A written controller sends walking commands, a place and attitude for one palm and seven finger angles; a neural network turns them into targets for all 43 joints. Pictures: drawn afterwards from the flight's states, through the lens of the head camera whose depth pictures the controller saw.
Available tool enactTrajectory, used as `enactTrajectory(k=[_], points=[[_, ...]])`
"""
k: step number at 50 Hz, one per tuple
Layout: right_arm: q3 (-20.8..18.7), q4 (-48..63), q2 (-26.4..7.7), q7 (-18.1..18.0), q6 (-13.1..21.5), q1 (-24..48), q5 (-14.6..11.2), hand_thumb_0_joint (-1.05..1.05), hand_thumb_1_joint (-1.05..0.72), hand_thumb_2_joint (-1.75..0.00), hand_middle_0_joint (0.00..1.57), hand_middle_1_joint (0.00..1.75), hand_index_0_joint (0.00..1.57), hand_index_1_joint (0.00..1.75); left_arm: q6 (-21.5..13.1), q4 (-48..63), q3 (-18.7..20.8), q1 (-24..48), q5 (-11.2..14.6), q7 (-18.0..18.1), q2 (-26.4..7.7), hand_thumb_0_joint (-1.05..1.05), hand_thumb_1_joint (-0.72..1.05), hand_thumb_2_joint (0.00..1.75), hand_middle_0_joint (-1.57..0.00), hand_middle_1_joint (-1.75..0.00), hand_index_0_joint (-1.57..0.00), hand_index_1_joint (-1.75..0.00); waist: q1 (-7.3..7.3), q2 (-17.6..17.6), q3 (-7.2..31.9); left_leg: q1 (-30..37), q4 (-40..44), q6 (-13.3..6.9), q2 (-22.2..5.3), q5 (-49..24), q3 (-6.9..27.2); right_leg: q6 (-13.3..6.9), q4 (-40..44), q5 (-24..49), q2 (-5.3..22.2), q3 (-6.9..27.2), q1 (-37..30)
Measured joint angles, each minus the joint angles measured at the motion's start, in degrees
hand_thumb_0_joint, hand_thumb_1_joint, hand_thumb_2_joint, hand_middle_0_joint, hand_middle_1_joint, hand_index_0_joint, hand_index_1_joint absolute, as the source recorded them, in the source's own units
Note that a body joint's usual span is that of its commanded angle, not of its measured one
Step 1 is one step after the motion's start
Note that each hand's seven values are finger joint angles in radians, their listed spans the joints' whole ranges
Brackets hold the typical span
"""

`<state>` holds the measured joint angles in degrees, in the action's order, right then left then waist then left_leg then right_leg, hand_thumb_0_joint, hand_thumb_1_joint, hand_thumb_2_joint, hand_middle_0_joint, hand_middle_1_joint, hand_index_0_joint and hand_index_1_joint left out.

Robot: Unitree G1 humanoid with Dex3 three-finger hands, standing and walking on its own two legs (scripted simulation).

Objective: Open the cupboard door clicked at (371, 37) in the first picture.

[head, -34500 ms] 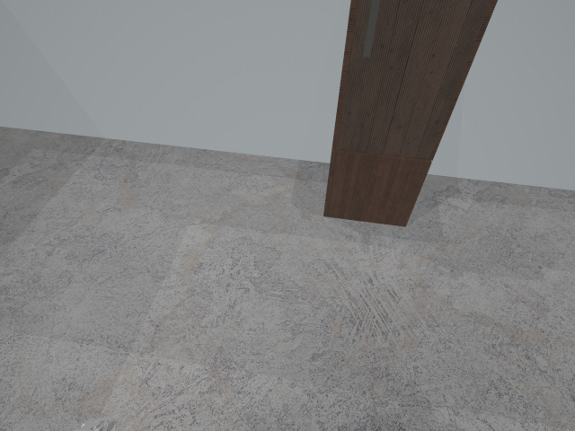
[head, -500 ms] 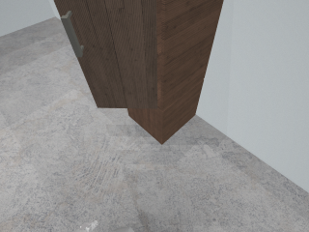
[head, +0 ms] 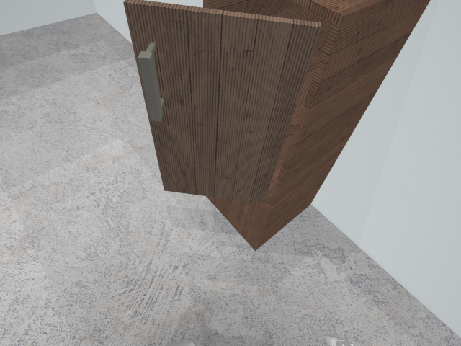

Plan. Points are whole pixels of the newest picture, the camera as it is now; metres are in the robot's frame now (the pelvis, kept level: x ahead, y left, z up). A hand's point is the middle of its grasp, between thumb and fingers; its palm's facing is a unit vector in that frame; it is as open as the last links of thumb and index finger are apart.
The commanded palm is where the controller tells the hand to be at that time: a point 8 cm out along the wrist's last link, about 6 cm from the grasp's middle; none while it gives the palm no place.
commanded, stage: come to a stop and stand still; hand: left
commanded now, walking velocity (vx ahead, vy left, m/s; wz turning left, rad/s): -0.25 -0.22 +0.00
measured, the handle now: (154, 83) +0.56 +0.23 +0.11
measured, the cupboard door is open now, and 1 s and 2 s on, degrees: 44 44 44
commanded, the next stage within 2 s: look again from close up in 0.90 s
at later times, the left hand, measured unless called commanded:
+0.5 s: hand out of the picture +0.10 +0.12 -0.16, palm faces -0.07 -0.97 -0.25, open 7.4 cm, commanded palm none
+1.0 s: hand out of the picture +0.00 +0.08 -0.17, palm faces +0.02 -0.98 -0.18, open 7.3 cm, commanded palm none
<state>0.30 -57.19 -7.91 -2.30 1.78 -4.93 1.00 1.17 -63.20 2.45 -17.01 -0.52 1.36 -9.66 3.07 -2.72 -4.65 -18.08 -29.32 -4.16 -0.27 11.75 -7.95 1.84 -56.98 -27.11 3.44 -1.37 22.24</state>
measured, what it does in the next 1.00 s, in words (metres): steps on the spot: right foot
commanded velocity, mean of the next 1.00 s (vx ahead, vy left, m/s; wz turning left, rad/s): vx -0.03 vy -0.02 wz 0.00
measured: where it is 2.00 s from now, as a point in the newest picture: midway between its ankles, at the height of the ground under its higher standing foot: outside the picture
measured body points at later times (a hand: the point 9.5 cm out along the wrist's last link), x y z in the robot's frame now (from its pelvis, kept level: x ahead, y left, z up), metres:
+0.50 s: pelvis +0.00 -0.06 +0.00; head +0.03 -0.08 +0.45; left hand +0.10 +0.17 -0.14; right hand -0.03 -0.31 -0.16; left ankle +0.03 +0.07 -0.72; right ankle -0.06 -0.19 -0.74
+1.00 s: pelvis +0.01 -0.09 +0.01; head +0.03 -0.09 +0.46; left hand +0.00 +0.13 -0.15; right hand +0.01 -0.32 -0.15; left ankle +0.01 +0.04 -0.73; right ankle -0.06 -0.19 -0.73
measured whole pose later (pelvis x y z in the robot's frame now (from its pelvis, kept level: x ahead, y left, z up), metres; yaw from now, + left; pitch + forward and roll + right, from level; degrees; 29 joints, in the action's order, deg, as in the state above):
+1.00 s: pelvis +0.01 -0.09 +0.01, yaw -1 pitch +0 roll +1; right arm -0.8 -65.9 -9.0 -2.3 0.0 -13.5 0.6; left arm -0.1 -66.0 0.3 -16.9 -0.1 1.5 -8.2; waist 0.0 -0.3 -1.4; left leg -10.5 -23.7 1.3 -1.9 13.1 -2.9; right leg -1.4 -22.1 -18.1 -0.2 -2.9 4.1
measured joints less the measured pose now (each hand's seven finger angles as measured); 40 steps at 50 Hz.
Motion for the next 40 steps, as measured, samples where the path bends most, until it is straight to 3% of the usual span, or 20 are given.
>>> enactTrajectory(k=[5, 10, 16, 19, 21, 25, 29, 31, 32, 35, 40], points=[[-1.45, -0.3, 0.16, -1.21, -1.08, -0.96, -0.4, -0.02, -0.94, -0.89, 0.21, 0.3, 0.21, 0.3, 1.95, 4.0, 1.39, 3.95, -0.46, -0.27, -0.97, 0.01, 0.91, 0.9, -0.19, -0.3, -0.2, -0.3, -1.59, 0.44, 0.15, 0.83, 1.71, -0.14, -1.37, -0.13, -0.57, 0.88, -6.8, 2.42, -1.95, 1.24, 6.39], [-2.39, -1.3, -1.38, -1.27, -1.7, -3.73, 0.06, -0.01, -0.93, -0.89, 0.21, 0.3, 0.21, 0.3, 2.75, 6.71, 2.46, 7.56, -0.66, -0.33, -2.94, 0.01, 0.91, 0.9, -0.19, -0.3, -0.2, -0.3, -3.06, 1.04, 0.82, 0.64, 2.06, 0.62, -3.07, -0.25, -0.09, 1.43, -7.89, 4.26, -2.38, 1.99, 6.81], [-3.45, -2.57, -3.07, -0.38, -2.44, -7.62, 0.61, 0.0, -0.92, -0.89, 0.21, 0.3, 0.21, 0.3, 2.62, 7.91, 1.92, 10.15, -0.67, -0.39, -3.56, 0.0, 0.92, 0.9, -0.19, -0.3, -0.19, -0.3, -4.99, 2.76, 1.52, -0.33, 1.88, 2.16, -4.59, -0.7, 0.7, 0.48, 5.5, 2.0, -1.38, 0.64, -0.32], [-3.75, -3.19, -3.57, 0.26, -2.77, -9.57, 0.56, 0.0, -0.91, -0.89, 0.21, 0.3, 0.21, 0.3, 1.95, 8.01, 1.14, 10.45, -0.42, -0.5, -3.12, 0.0, 0.92, 0.9, -0.19, -0.3, -0.19, -0.3, -5.87, 3.66, 2.08, -1.52, 0.83, 3.34, -4.94, -0.68, 1.12, -0.41, 17.84, 4.97, -1.42, -0.78, -6.35], [-3.82, -3.52, -3.25, 0.7, -3.06, -11.19, 0.09, 0.0, -0.91, -0.89, 0.2, 0.3, 0.21, 0.3, 0.9, 8.31, 0.62, 9.54, -0.43, -0.5, -3.48, 0.0, 0.91, 0.9, -0.19, -0.3, -0.2, -0.3, -5.77, 2.12, 3.25, -2.79, -1.11, 4.41, -3.96, 0.06, 0.24, -1.36, 28.09, 7.49, -0.3, -0.27, -11.11], [-3.65, -4.82, -4.16, 1.09, -4.81, -11.45, -0.21, 0.01, -0.91, -0.89, 0.2, 0.3, 0.2, 0.3, -0.09, 5.56, -1.08, 8.5, -0.49, -0.04, -0.68, 0.0, 0.91, 0.9, -0.19, -0.3, -0.2, -0.3, -6.49, 4.92, 2.73, -3.79, -7.55, 5.97, -3.14, 10.7, 4.27, -1.24, 28.27, 6.56, -1.69, -0.79, -12.22], [-3.0, -6.01, -2.87, 0.96, -4.77, -11.66, -0.48, 0.01, -0.91, -0.89, 0.2, 0.3, 0.2, 0.3, -0.8, 3.55, -1.46, 6.91, 0.04, 0.56, 0.65, 0.0, 0.93, 0.9, -0.2, -0.3, -0.2, -0.3, -6.19, 4.31, 2.87, -0.95, -8.79, 6.57, -1.99, 10.87, 4.98, -2.07, 29.31, 7.13, -2.46, -1.11, -14.21], [-2.69, -6.53, -2.29, 0.82, -4.19, -11.67, -0.52, 0.01, -0.91, -0.89, 0.2, 0.3, 0.2, 0.3, -1.0, 2.75, -1.45, 6.32, 0.23, 0.52, 0.65, 0.0, 0.94, 0.9, -0.2, -0.3, -0.2, -0.3, -5.83, 4.51, 3.07, 2.24, -3.62, 6.32, -2.05, 4.07, 5.29, -2.33, 28.57, 6.49, -3.43, -1.55, -14.4], [-2.57, -7.06, -1.84, 0.65, -3.78, -11.45, -0.47, 0.01, -0.91, -0.89, 0.2, 0.3, 0.2, 0.3, -0.95, 2.28, -1.46, 6.18, 0.39, 0.44, 0.56, 0.0, 0.94, 0.9, -0.2, -0.3, -0.2, -0.3, -5.76, 4.32, 3.08, 3.1, -2.28, 5.24, -2.11, 2.91, 5.52, -2.37, 28.0, 6.05, -3.69, -1.8, -14.42], [-1.9, -8.17, -0.13, 0.38, -3.03, -10.61, -0.34, 0.01, -0.91, -0.89, 0.2, 0.3, 0.2, 0.3, -0.38, 1.14, -1.11, 5.66, 0.6, 0.63, -0.14, 0.0, 0.95, 0.9, -0.2, -0.3, -0.2, -0.3, -4.74, 2.48, 3.14, 4.42, -0.92, 4.6, -1.73, 4.05, 5.19, -2.11, 29.17, 6.68, -3.35, -1.54, -15.43], [-1.56, -8.62, -0.16, -0.01, -2.49, -9.38, -0.24, 0.01, -0.93, -0.89, 0.2, 0.3, 0.2, 0.3, -0.56, -0.28, -1.45, 3.84, 0.57, 0.13, 0.16, 0.0, 0.94, 0.9, -0.2, -0.3, -0.2, -0.3, -3.7, 2.63, 3.31, 5.61, 2.61, 4.97, -1.64, 2.46, 5.12, -2.77, 32.37, 8.25, -3.42, -1.54, -16.44]])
